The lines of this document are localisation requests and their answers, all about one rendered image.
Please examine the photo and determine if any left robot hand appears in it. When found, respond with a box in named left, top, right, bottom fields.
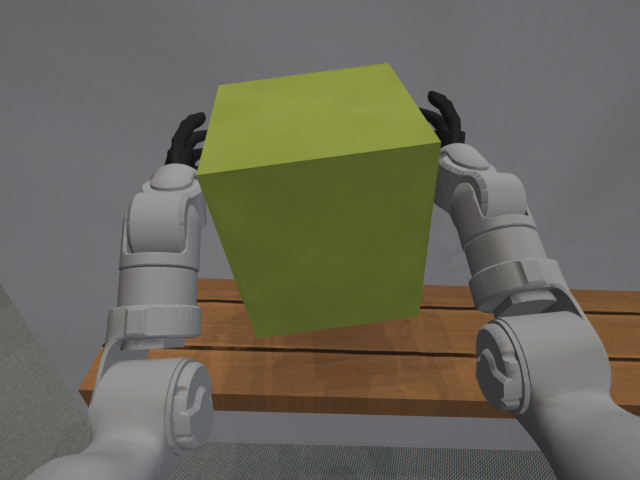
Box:
left=165, top=112, right=207, bottom=170

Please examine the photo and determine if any right robot upper arm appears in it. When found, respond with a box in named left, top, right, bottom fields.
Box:
left=476, top=311, right=640, bottom=480

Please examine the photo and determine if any robot left forearm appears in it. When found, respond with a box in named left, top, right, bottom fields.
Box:
left=87, top=163, right=207, bottom=440

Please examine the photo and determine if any carton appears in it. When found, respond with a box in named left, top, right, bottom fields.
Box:
left=196, top=63, right=441, bottom=339

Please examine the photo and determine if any table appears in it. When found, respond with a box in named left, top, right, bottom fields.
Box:
left=78, top=278, right=640, bottom=419

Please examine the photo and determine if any right robot hand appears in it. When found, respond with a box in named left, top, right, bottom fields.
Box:
left=419, top=91, right=465, bottom=148

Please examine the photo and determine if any robot right forearm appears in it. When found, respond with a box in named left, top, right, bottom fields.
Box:
left=434, top=143, right=612, bottom=390

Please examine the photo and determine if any left robot upper arm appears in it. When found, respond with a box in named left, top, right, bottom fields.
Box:
left=24, top=357, right=214, bottom=480

